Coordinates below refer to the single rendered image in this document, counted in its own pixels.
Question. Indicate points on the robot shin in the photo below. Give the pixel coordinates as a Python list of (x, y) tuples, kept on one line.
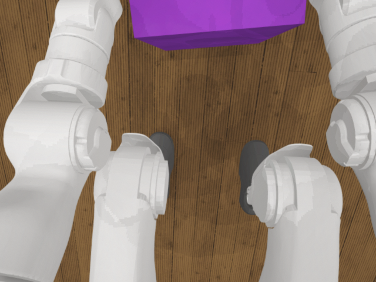
[(128, 139), (298, 150)]

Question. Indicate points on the robot right upper arm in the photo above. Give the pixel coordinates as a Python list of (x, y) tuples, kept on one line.
[(351, 139)]

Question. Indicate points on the robot left upper arm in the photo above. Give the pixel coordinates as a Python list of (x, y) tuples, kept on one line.
[(53, 146)]

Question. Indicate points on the robot right forearm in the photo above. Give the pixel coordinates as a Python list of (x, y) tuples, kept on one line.
[(349, 32)]

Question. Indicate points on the robot left forearm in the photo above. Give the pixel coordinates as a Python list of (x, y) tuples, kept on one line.
[(79, 50)]

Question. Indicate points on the left robot shin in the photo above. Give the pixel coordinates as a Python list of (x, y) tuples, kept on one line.
[(128, 139)]

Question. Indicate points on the right robot shin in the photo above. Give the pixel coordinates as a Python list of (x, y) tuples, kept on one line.
[(298, 150)]

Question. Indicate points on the carton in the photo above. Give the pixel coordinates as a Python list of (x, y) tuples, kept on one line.
[(188, 24)]

